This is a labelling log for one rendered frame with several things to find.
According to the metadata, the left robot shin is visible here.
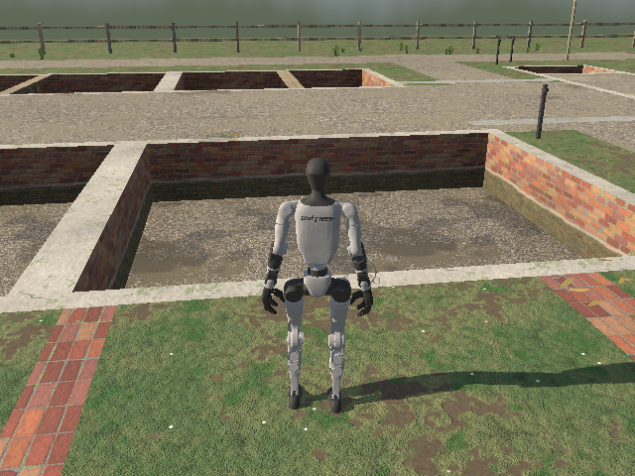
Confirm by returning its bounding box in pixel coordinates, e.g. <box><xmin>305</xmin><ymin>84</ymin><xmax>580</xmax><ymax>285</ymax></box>
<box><xmin>287</xmin><ymin>331</ymin><xmax>302</xmax><ymax>396</ymax></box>

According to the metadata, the humanoid robot torso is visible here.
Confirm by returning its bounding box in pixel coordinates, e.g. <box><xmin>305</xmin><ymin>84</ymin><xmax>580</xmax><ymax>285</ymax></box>
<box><xmin>295</xmin><ymin>197</ymin><xmax>341</xmax><ymax>298</ymax></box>

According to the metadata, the robot right hand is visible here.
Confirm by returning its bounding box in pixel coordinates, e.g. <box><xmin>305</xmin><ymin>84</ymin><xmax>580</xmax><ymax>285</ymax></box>
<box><xmin>350</xmin><ymin>289</ymin><xmax>373</xmax><ymax>317</ymax></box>

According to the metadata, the left robot upper arm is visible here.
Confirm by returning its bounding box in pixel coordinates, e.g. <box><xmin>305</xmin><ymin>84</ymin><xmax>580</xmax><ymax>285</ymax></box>
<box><xmin>272</xmin><ymin>200</ymin><xmax>298</xmax><ymax>256</ymax></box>

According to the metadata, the robot left hand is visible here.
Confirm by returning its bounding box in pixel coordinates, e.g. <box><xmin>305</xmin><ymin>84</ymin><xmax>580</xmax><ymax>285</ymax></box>
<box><xmin>261</xmin><ymin>287</ymin><xmax>285</xmax><ymax>314</ymax></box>

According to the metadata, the robot right forearm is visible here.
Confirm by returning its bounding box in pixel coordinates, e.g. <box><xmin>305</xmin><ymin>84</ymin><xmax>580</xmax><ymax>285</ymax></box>
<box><xmin>352</xmin><ymin>242</ymin><xmax>371</xmax><ymax>292</ymax></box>

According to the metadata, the robot left forearm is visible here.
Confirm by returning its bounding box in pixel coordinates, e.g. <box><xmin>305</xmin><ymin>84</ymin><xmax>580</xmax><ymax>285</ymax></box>
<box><xmin>264</xmin><ymin>241</ymin><xmax>283</xmax><ymax>290</ymax></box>

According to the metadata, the right robot upper arm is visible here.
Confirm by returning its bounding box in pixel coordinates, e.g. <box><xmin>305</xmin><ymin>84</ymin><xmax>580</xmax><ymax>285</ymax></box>
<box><xmin>338</xmin><ymin>201</ymin><xmax>363</xmax><ymax>257</ymax></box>

